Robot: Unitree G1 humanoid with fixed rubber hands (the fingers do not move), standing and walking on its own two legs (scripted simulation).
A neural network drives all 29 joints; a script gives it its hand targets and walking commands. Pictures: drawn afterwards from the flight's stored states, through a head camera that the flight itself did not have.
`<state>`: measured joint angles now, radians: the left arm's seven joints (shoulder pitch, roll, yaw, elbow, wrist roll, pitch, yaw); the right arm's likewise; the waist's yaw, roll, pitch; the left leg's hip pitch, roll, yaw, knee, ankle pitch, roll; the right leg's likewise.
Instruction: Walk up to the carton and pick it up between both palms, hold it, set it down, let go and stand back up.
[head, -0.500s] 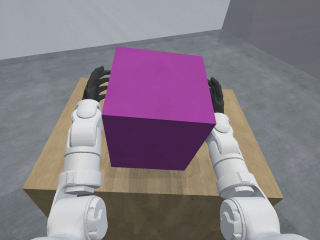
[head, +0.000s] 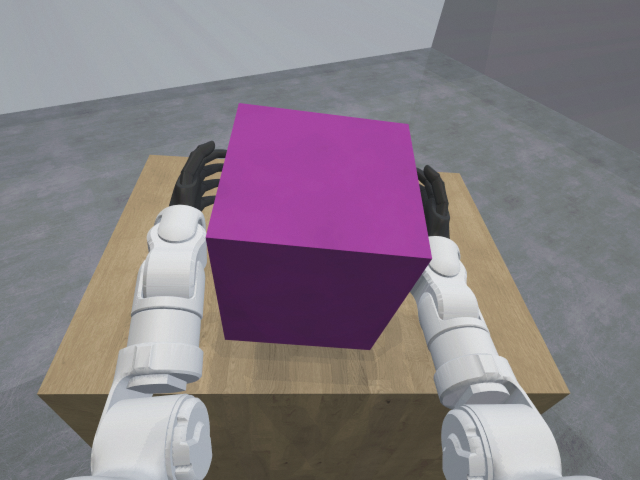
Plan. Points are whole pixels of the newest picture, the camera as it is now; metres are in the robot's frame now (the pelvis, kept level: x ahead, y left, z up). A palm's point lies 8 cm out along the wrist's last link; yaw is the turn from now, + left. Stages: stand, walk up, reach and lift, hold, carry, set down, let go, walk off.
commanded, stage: set down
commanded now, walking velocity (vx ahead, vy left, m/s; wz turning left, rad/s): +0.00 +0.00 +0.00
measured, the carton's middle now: (310, 238) +0.37 -0.04 +0.11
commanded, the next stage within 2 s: none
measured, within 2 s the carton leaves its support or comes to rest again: neither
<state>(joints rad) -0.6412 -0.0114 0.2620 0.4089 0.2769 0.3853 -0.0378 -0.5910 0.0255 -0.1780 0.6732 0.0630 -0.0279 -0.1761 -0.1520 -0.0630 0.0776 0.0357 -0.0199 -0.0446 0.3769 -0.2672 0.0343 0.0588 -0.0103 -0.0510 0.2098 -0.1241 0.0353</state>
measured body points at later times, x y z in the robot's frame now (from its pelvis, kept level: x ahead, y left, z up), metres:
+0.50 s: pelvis +0.00 +0.00 +0.00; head -0.02 +0.03 +0.45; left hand +0.43 +0.08 +0.14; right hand +0.35 -0.21 +0.13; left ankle -0.03 +0.09 -0.75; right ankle +0.00 -0.14 -0.75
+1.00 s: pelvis +0.01 +0.00 +0.00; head +0.01 +0.03 +0.45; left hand +0.46 +0.07 +0.12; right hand +0.36 -0.22 +0.11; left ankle -0.03 +0.09 -0.75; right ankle +0.00 -0.14 -0.75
